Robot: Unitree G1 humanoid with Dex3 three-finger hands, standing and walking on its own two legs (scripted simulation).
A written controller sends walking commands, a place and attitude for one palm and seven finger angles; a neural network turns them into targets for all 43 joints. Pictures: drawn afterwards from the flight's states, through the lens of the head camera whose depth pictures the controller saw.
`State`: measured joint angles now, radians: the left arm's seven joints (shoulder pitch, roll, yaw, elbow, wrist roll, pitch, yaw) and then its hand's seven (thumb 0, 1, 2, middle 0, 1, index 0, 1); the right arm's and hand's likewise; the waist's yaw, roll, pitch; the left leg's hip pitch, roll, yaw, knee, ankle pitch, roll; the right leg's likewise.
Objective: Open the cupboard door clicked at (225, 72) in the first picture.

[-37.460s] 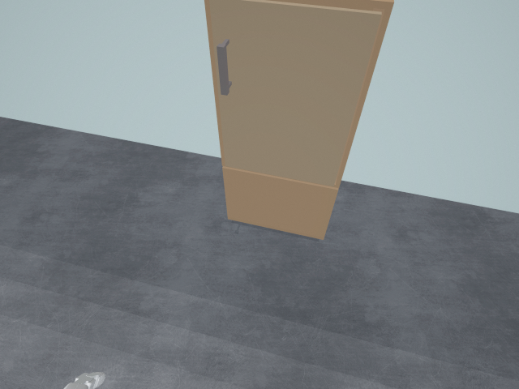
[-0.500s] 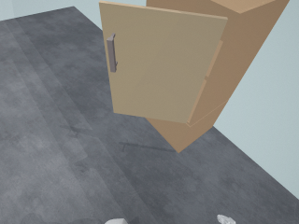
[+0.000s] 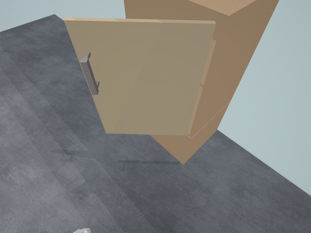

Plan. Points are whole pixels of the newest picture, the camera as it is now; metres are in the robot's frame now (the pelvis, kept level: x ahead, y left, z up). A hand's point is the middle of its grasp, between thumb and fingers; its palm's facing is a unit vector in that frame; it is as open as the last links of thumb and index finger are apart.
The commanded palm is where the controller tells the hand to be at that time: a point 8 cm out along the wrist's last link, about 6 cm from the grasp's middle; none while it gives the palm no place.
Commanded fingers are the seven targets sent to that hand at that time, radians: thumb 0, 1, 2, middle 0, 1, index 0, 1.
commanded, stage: come to a stop and stand still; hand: left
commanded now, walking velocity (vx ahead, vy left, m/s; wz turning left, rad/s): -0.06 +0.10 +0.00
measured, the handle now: (91, 74) +0.59 +0.23 +0.05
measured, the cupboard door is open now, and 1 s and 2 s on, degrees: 44 44 44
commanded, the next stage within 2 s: look again from close up in 0.54 s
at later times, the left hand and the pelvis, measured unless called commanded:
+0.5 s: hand out of the picture +0.00 +0.25 -0.16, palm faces +0.00 -0.96 -0.29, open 7.4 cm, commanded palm none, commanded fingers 0.00 0.90 0.90 -0.20 -0.30 -0.20 -0.30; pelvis -0.02 +0.03 +0.00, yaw -1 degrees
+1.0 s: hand out of the picture +0.07 +0.23 -0.14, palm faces -0.05 -0.95 -0.32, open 7.4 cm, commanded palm none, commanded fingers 0.00 0.90 0.90 -0.20 -0.30 -0.20 -0.30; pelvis -0.02 +0.01 +0.01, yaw +0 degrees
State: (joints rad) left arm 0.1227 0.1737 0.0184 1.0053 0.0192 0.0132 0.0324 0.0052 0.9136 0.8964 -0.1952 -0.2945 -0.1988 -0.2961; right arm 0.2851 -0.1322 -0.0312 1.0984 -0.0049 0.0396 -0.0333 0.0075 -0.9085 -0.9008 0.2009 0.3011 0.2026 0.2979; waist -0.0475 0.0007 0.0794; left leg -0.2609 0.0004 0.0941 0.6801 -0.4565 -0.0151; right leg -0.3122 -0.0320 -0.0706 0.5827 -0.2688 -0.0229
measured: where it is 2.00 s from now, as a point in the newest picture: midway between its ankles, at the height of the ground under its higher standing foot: outside the picture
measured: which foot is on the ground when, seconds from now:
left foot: down 0.00-1.00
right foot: down 0.00-1.00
